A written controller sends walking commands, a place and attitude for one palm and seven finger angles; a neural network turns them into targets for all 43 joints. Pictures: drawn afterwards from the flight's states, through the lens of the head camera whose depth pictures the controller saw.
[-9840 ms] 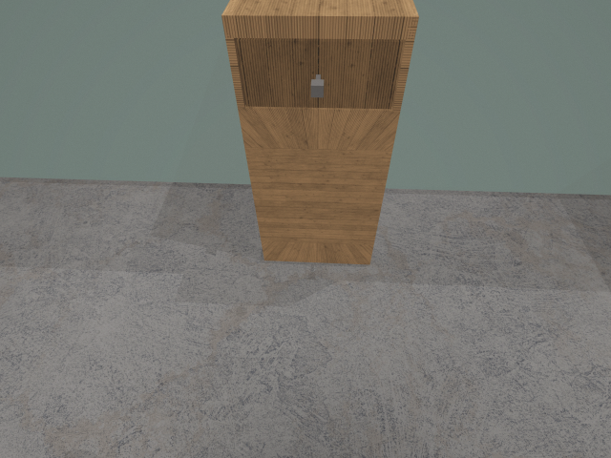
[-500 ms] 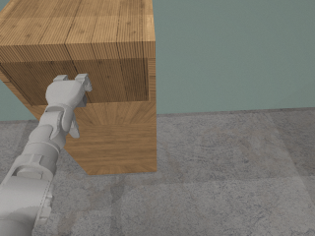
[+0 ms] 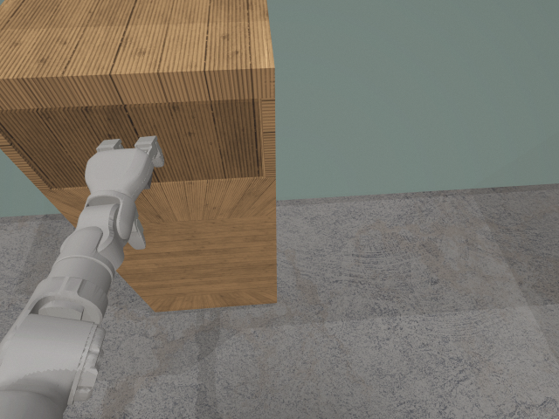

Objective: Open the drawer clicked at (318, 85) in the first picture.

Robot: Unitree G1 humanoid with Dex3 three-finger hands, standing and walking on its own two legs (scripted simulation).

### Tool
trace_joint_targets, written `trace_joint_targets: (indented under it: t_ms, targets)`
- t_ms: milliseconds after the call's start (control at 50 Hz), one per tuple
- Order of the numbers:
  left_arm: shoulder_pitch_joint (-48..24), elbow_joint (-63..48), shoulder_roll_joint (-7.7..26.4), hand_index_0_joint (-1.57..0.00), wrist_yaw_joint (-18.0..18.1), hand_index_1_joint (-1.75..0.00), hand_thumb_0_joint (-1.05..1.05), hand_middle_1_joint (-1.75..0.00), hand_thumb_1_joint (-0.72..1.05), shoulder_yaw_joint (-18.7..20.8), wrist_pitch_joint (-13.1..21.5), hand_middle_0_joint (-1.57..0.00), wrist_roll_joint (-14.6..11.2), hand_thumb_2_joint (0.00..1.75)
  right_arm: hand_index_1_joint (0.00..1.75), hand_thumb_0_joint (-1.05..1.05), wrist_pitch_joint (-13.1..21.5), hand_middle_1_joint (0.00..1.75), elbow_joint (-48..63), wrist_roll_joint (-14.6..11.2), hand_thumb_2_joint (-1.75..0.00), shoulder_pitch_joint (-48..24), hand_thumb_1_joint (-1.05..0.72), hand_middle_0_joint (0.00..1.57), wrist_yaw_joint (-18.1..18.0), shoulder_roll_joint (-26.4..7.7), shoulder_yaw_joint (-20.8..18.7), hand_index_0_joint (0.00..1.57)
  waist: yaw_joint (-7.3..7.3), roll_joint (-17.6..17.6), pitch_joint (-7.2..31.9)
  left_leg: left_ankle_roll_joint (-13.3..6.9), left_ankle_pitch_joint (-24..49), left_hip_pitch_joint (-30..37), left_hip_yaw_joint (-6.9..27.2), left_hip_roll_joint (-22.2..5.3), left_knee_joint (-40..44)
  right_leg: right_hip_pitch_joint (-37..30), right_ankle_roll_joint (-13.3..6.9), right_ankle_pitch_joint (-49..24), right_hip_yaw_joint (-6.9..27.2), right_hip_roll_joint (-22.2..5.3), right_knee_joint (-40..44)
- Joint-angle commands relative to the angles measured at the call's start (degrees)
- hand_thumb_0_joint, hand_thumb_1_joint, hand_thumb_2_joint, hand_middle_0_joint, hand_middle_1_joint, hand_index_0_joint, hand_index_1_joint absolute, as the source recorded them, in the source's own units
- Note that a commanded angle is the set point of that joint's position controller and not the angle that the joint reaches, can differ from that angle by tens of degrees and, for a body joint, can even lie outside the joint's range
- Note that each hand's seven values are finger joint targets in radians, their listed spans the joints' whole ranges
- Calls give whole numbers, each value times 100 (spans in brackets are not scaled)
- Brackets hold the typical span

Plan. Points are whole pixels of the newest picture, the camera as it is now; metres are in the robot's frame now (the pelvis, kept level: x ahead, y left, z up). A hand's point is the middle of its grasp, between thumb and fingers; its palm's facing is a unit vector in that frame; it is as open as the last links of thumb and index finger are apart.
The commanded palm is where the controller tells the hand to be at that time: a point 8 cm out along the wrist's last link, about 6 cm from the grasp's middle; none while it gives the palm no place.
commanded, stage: lower the fingers behind the handle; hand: left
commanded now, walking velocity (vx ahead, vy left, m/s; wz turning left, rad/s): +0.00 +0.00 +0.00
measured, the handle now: (140, 167) +0.49 +0.22 +0.06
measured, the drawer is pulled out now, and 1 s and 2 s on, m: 0.00 0.00 0.10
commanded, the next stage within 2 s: close the thumb around the handle in 0.10 s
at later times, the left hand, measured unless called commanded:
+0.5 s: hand (135, 194) +0.45 +0.22 +0.04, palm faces -0.04 -0.04 -1.00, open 11.3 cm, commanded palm +0.43 +0.23 +0.09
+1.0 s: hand (134, 198) +0.44 +0.22 +0.04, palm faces -0.03 -0.04 -1.00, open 6.4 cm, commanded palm +0.42 +0.23 +0.09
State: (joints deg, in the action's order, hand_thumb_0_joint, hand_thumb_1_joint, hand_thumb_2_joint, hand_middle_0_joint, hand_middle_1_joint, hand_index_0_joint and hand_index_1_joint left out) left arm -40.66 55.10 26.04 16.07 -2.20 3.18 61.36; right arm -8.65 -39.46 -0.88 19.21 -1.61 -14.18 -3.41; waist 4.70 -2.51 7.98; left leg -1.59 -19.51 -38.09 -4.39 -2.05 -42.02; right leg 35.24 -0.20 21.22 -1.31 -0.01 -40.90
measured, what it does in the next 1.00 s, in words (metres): stands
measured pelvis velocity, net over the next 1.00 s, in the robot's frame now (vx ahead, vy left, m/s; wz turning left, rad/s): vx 0.00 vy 0.00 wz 0.00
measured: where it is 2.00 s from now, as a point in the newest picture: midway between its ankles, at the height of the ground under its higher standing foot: outside the picture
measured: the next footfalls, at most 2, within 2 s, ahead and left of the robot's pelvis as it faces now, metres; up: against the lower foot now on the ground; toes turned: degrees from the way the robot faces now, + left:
none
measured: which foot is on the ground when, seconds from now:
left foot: down 0.00-1.00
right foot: down 0.00-1.00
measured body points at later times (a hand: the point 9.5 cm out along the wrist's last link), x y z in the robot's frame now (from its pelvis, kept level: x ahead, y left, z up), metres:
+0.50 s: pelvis +0.00 +0.00 +0.00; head +0.07 -0.01 +0.44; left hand +0.45 +0.22 +0.09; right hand +0.04 -0.28 -0.13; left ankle +0.00 +0.10 -0.71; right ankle -0.02 -0.12 -0.71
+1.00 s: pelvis +0.00 +0.00 +0.00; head +0.07 -0.01 +0.45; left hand +0.44 +0.22 +0.09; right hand +0.05 -0.28 -0.13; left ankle +0.00 +0.10 -0.71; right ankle -0.02 -0.12 -0.71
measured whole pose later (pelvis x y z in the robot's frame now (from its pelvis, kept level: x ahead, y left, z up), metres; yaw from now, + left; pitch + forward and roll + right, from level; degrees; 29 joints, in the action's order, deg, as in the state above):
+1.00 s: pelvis +0.00 +0.00 +0.00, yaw +0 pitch +15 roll -1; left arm -37.8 52.4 25.6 17.0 -1.9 4.1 61.4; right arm -8.5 -39.6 -0.7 18.1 -1.4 -14.6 -4.0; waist 4.0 -2.5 7.9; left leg -1.2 -19.5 -37.2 -4.0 -2.1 -41.6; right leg 34.3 -0.5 21.4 -1.6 0.2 -40.6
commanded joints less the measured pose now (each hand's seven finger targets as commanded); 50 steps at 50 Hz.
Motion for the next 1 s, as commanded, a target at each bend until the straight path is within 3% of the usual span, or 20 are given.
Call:
trace_joint_targets:
  t_ms: [0, 60, 140, 180, 220, 240, 300, 340, 380, 420, 460, 560, 580, 600, 640, 680, 820, 900, 960, 980]
  targets:
    - [-2375, -1087, 1501, -30, 226, -120, 0, -120, -50, 384, 19, -30, -11, 30, 30, 0, 108, 30, 436, 34, -90, 441, -90, 20, -83, -912, -311, 20, -2, 23, 1917, -122, 2041, 1611, 256, 247, 334, -611, -183, -1840, -12, 295, 454]
    - [-2416, -1070, 1629, -30, 220, -120, 0, -120, -50, 464, 60, -30, 15, 30, 30, 0, 123, 30, 450, 25, -90, 463, -90, 20, -100, -920, -311, 20, -5, 38, 1955, -117, 1961, 1593, 279, 246, 341, -598, -183, -1748, -5, 287, 450]
    - [-2420, -1072, 1529, -30, 240, -120, 0, -120, -50, 418, 87, -30, -5, 30, 30, 0, 137, 30, 429, 53, -90, 469, -90, 20, -100, -918, -315, 20, 26, 59, 2047, -120, 2049, 1651, 280, 243, 305, -609, -187, -1813, -10, 293, 447]
    - [-2358, -1132, 1536, -30, 252, -120, 0, -120, -50, 425, 94, -30, -4, 30, 30, 0, 133, 30, 441, 43, -90, 460, -90, 20, -82, -907, -324, 20, -17, -85, 2074, -104, 2082, 1683, 271, 248, 291, -589, -191, -1839, -11, 299, 419]
    - [-2347, -1254, 1418, -31, 271, -121, 0, -121, -39, 357, 103, -31, -3, 35, 30, 0, 136, 30, 442, 50, -90, 448, -90, 20, -66, -893, -339, 20, -31, -185, 2125, -89, 2251, 1781, 269, 237, 267, -547, -200, -1928, -25, 303, 388]
    - [-2339, -1217, 1368, -31, 276, -122, 0, -122, -33, 367, 107, -31, -27, 37, 30, 0, 133, 30, 413, 68, -90, 459, -90, 20, -54, -895, -351, 20, 2, -36, 2165, -106, 2335, 1803, 281, 228, 238, -586, -194, -1993, -28, 307, 404]
    - [-2242, -1083, 1737, -32, 282, -124, 0, -124, -16, 599, 47, -32, -18, 44, 30, 0, 121, 30, 412, 37, -90, 453, -90, 20, -87, -931, -317, 20, -55, 76, 2015, -120, 2119, 1523, 235, 261, 294, -760, -174, -2030, 8, 291, 430]
    - [-2356, -995, 1687, -33, 262, -125, 0, -125, -5, 526, 17, -33, -11, 49, 30, 0, 116, 30, 395, 31, -90, 449, -90, 20, -95, -935, -304, 20, 32, 180, 1908, -128, 2009, 1453, 246, 262, 305, -731, -171, -1937, 6, 278, 468]
    - [-2326, -1055, 1726, -34, 267, -126, 0, -126, 6, 541, 20, -34, 0, 54, 30, 0, 123, 30, 413, 24, -90, 437, -90, 20, -106, -926, -315, 20, -18, -4, 1994, -124, 2030, 1549, 223, 265, 310, -709, -172, -1942, 20, 283, 462]
    - [-2269, -997, 1574, -35, 249, -127, 0, -127, 17, 430, -1, -35, -29, 59, 30, 0, 126, 30, 428, 21, -90, 431, -90, 20, -103, -906, -308, 20, -12, -4, 1952, -124, 1966, 1514, 202, 282, 319, -729, -169, -1928, 24, 281, 487]
    - [-2346, -988, 1707, -36, 232, -128, 0, -128, 28, 499, 22, -36, -26, 64, 30, 0, 123, 30, 427, 11, -90, 441, -90, 20, -112, -927, -298, 20, 6, 66, 1939, -128, 1934, 1471, 224, 274, 328, -747, -162, -1909, 36, 277, 481]
    - [-2255, -1309, 1520, -38, 215, -131, 0, -131, 56, 456, 117, -38, -58, 76, 30, 0, 128, 30, 426, 52, -90, 469, -90, 20, -73, -898, -346, 20, -65, -143, 2327, -108, 2457, 1822, 226, 251, 243, -807, -175, -2243, 20, 291, 402]
    - [-2165, -1301, 1570, -38, 214, -132, 0, -132, 62, 508, 134, -38, -42, 78, 30, 0, 114, 30, 420, 52, -90, 459, -90, 20, -71, -895, -353, 20, -74, -94, 2293, -104, 2497, 1792, 234, 252, 232, -818, -180, -2297, 15, 296, 385]
    - [-2024, -1200, 1398, -38, 204, -133, 0, -133, 68, 401, 114, -38, -71, 80, 30, 0, 110, 30, 442, 53, -90, 428, -90, 20, -62, -882, -344, 20, -66, -17, 2150, -109, 2394, 1715, 220, 264, 259, -812, -174, -2246, 1, 300, 418]
    - [-2054, -1272, 1605, -39, 214, -134, 0, -134, 79, 576, 155, -39, -66, 85, 30, 0, 103, 30, 410, 59, -90, 421, -90, 20, -74, -908, -343, 20, -77, 135, 2134, -125, 2401, 1618, 214, 260, 255, -936, -173, -2339, 31, 284, 426]
    - [-2136, -1378, 1493, -40, 239, -135, 0, -135, 90, 445, 163, -40, -46, 90, 30, 0, 103, 30, 421, 38, -90, 379, -90, 20, -77, -904, -349, 20, -34, 83, 2016, -127, 2270, 1631, 216, 264, 291, -815, -166, -2224, 24, 281, 457]
    - [-2056, -1562, 1518, -40, 365, -135, 0, -135, 90, 522, 167, -40, 0, 90, 30, 0, 113, 30, 414, 55, -90, 324, -90, 20, -46, -875, -379, 20, -108, -163, 2228, -105, 2441, 1844, 219, 267, 266, -799, -188, -2253, 8, 295, 406]
    - [-2177, -1453, 1358, -40, 396, -135, 0, -135, 90, 365, 56, -40, 10, 90, 30, 0, 121, 30, 398, 53, -90, 307, -90, 20, -32, -879, -366, 20, -29, -113, 2068, -104, 2276, 1781, 235, 266, 283, -697, -182, -2113, -11, 300, 441]
    - [-2150, -1471, 1665, -40, 380, -135, 0, -135, 90, 612, 40, -40, -6, 90, 30, 0, 113, 30, 394, 58, -90, 325, -90, 20, -55, -899, -365, 20, -91, -76, 2304, -116, 2357, 1821, 220, 274, 277, -913, -174, -2261, 29, 287, 436]
    - [-2133, -1359, 1700, -40, 362, -135, 0, -135, 90, 599, 7, -40, -6, 90, 30, 0, 101, 30, 395, 46, -90, 296, -90, 20, -74, -895, -341, 20, -76, -55, 2159, -123, 2277, 1681, 192, 296, 283, -957, -170, -2301, 46, 281, 455]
